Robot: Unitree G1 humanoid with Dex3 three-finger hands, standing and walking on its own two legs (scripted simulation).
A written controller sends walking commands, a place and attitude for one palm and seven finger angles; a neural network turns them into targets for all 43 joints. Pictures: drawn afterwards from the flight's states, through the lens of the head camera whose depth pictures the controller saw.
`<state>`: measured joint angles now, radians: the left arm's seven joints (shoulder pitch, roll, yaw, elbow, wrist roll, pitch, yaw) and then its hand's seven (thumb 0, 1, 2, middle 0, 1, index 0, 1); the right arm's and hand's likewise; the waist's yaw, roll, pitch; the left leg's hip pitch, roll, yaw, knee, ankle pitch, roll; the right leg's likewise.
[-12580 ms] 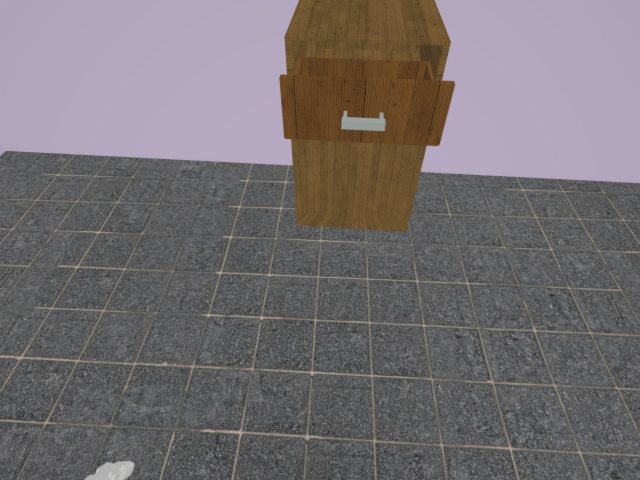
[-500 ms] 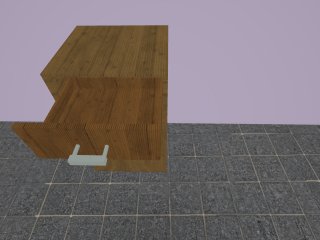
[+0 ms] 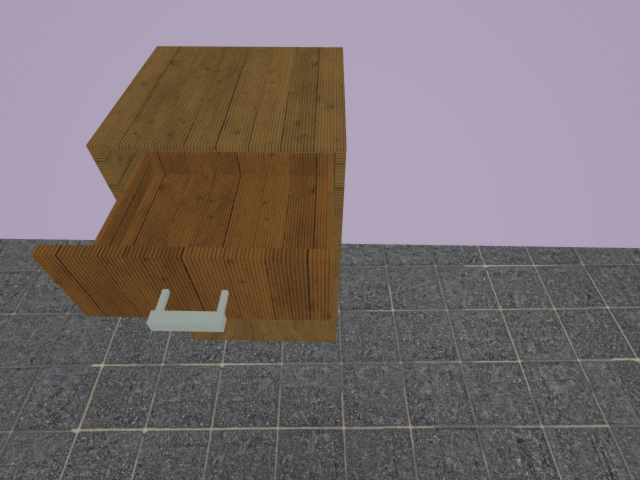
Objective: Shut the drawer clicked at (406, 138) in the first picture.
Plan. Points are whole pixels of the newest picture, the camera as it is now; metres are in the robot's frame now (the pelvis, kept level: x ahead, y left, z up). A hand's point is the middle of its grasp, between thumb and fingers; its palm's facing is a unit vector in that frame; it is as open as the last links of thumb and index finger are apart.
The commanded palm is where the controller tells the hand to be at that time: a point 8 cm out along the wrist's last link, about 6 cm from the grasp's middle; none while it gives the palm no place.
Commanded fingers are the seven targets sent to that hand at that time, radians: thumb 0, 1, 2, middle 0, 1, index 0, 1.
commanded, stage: shuffle to correct the standing spot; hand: left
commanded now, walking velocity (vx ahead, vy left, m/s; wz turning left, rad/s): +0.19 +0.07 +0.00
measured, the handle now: (190, 308) +0.37 +0.23 -0.06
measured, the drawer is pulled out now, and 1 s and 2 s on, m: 0.26 0.26 0.26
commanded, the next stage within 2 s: come to a stop and stand still in 0.06 s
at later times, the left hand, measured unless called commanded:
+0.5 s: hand out of the picture +0.03 +0.17 -0.18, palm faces +0.04 -0.97 -0.22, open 7.3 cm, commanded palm none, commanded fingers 0.00 0.90 0.90 -0.20 -0.30 -0.20 -0.30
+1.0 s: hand out of the picture +0.01 +0.19 -0.17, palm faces +0.00 -0.98 -0.22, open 7.3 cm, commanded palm none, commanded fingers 0.00 0.90 0.90 -0.20 -0.30 -0.20 -0.30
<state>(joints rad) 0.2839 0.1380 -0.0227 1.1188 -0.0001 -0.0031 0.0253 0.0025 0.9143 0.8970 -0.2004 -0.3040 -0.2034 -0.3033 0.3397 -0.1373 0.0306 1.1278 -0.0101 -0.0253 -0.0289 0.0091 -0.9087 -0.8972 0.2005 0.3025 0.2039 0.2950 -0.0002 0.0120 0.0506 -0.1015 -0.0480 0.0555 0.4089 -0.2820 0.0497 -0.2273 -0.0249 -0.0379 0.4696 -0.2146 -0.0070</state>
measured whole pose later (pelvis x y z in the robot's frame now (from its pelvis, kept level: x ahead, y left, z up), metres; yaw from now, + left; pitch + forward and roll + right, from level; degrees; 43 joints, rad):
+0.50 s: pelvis +0.04 +0.00 +0.00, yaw +0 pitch +0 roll +1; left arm 0.27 0.14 0.00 1.10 0.00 -0.01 0.05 0.01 0.93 0.90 -0.20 -0.30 -0.21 -0.30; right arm 0.28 -0.14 0.00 1.10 -0.01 -0.02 -0.06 0.02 -0.92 -0.90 0.20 0.30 0.20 0.30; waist 0.01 0.02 0.07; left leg -0.08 -0.05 0.05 0.43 -0.34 0.05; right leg -0.23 -0.03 -0.04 0.54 -0.30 -0.01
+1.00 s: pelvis -0.02 +0.01 +0.00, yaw +0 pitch -2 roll +1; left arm 0.29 0.17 -0.02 1.02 0.02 0.01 0.02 0.00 0.91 0.90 -0.20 -0.30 -0.20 -0.30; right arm 0.29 -0.19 0.01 1.01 -0.02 0.00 -0.01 0.01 -0.92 -0.90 0.20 0.30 0.20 0.29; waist 0.00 0.02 0.01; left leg -0.17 -0.05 0.08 0.45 -0.26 0.06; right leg -0.26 -0.04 -0.02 0.48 -0.20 0.00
